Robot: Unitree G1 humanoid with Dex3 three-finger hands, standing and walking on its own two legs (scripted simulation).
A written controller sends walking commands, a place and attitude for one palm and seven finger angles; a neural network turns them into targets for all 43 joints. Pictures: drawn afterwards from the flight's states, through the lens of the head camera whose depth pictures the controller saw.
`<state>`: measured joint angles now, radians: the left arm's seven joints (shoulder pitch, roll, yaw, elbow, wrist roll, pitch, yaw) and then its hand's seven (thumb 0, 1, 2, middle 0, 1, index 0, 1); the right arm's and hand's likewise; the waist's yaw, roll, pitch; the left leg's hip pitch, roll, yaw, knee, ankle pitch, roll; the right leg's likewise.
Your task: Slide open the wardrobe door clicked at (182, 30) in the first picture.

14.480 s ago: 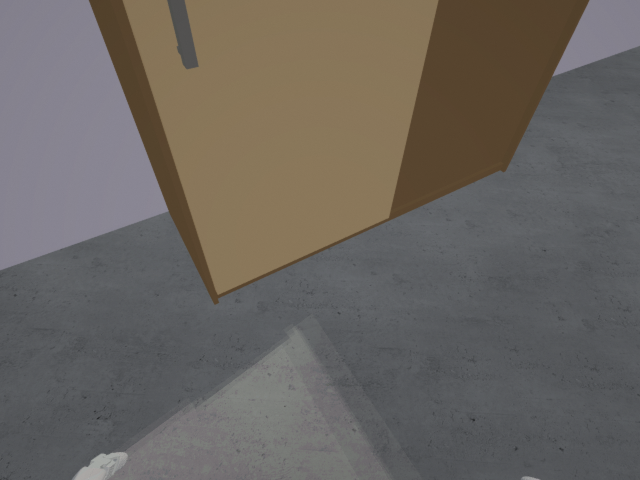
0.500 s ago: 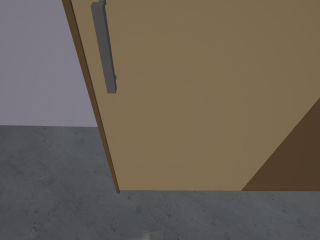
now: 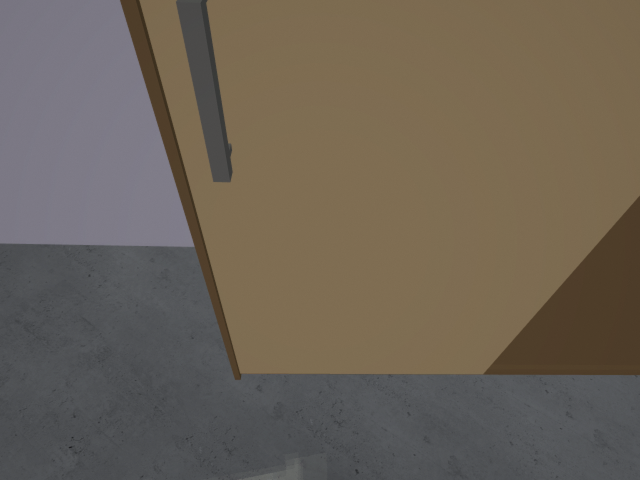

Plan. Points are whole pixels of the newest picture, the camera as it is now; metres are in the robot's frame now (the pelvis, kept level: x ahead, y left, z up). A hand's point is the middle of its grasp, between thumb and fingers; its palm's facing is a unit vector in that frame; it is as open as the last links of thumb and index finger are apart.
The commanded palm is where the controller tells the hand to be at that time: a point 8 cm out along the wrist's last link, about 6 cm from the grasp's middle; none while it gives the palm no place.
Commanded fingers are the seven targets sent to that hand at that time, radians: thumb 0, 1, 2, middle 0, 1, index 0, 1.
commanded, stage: look again from close up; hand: left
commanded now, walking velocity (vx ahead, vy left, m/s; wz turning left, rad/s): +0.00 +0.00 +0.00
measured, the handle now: (213, 94) +0.51 +0.18 +0.23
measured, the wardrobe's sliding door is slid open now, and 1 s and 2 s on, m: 0.00 0.00 0.00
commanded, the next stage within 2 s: raise the hand with hooked fingers in 0.62 s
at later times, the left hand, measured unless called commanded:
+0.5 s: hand out of the picture +0.00 +0.14 -0.18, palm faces +0.04 -0.99 -0.13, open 7.4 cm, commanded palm none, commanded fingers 0.00 0.90 0.90 -0.20 -0.30 -0.20 -0.30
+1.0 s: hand (217, 365) +0.24 +0.14 +0.03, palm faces +0.14 -0.99 -0.07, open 7.8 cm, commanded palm +0.14 +0.21 -0.01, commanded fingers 0.00 0.55 0.75 -0.23 -0.53 -0.23 -0.53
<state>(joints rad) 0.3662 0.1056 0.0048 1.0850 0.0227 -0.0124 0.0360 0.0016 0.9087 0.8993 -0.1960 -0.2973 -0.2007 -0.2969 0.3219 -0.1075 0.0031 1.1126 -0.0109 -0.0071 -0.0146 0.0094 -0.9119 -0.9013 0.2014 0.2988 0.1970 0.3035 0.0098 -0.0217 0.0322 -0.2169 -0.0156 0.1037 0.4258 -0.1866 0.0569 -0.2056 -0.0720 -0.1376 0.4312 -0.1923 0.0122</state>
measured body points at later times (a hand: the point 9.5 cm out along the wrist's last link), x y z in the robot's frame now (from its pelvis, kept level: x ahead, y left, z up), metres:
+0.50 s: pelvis +0.01 -0.01 +0.00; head +0.02 +0.01 +0.45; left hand -0.01 +0.19 -0.17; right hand -0.01 -0.21 -0.16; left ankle +0.03 +0.08 -0.74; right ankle +0.02 -0.13 -0.74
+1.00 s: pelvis +0.02 -0.02 -0.02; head +0.02 -0.02 +0.43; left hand +0.23 +0.20 +0.03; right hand +0.15 -0.29 -0.09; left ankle +0.03 +0.08 -0.74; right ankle +0.03 -0.13 -0.74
